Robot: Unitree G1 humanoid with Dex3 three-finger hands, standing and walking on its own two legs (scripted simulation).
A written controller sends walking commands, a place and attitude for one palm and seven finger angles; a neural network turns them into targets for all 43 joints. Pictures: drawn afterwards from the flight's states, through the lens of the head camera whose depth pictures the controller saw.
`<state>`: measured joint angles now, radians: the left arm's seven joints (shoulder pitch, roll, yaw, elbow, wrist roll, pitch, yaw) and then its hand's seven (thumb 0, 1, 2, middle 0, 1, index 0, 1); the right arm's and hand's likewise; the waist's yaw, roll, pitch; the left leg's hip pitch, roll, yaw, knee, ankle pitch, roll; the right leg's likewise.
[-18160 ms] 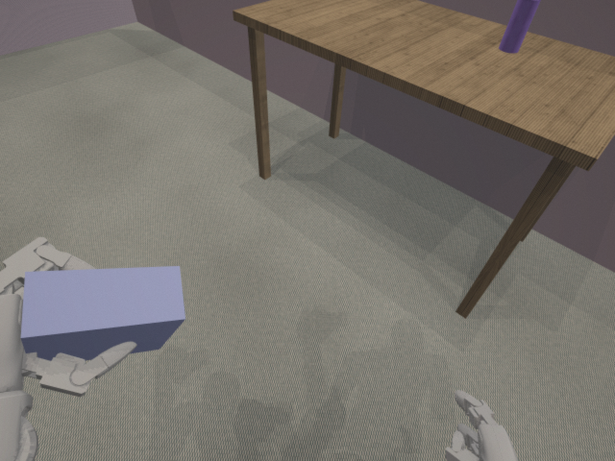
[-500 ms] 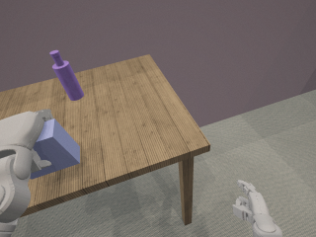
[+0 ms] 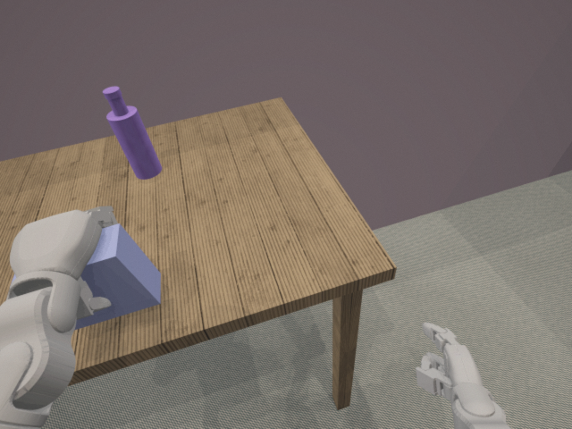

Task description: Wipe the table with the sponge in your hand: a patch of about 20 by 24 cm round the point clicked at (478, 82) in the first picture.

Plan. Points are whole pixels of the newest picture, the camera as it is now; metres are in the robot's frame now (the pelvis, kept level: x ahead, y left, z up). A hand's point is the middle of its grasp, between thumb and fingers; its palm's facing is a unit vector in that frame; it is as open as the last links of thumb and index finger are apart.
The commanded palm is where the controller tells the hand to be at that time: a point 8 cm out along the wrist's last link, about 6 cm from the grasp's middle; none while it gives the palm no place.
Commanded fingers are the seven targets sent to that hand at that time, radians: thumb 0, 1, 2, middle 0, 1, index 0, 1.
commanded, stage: move the sponge above the wiping area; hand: left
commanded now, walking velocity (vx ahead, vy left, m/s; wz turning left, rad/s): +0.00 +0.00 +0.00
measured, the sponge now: (104, 286) +0.24 +0.30 +0.10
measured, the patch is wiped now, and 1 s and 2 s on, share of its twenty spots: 0.00 0.00 0.00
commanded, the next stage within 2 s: none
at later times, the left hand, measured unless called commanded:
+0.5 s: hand (97, 272) +0.24 +0.30 +0.13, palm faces +0.04 -0.06 -1.00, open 9.7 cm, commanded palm +0.21 +0.30 +0.20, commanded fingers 0.00 0.10 1.30 -1.20 -1.60 -1.20 -1.60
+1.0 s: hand (89, 274) +0.24 +0.30 +0.14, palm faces +0.05 -0.04 -1.00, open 9.7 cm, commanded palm +0.20 +0.30 +0.20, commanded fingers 0.00 0.10 1.30 -1.20 -1.60 -1.20 -1.60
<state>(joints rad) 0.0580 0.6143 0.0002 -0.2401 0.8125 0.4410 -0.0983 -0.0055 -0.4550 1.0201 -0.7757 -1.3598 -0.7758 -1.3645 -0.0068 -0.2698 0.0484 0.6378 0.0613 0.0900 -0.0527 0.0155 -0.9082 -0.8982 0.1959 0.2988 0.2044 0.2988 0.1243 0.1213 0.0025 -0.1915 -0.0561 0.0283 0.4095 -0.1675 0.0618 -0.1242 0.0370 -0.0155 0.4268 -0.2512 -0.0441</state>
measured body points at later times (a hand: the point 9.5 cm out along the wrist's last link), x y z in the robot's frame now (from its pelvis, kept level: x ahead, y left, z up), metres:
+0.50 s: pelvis +0.00 -0.01 +0.00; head -0.01 -0.05 +0.45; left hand +0.24 +0.29 +0.18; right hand +0.25 -0.20 -0.08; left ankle +0.04 +0.08 -0.74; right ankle -0.01 -0.09 -0.74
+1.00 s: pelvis +0.00 -0.02 +0.00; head -0.01 -0.07 +0.45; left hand +0.23 +0.30 +0.19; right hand +0.25 -0.22 -0.09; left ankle +0.04 +0.08 -0.74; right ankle -0.01 -0.09 -0.74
